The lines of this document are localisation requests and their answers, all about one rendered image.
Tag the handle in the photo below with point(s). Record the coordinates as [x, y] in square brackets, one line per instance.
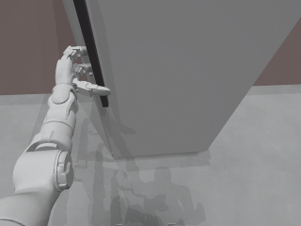
[84, 21]

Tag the fridge door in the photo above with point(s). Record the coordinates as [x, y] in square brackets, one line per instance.
[178, 69]

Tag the left robot forearm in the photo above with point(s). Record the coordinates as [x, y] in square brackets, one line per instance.
[58, 126]

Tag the left robot upper arm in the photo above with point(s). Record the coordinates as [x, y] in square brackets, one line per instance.
[39, 178]

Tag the robot left hand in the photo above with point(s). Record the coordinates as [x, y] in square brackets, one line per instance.
[69, 74]

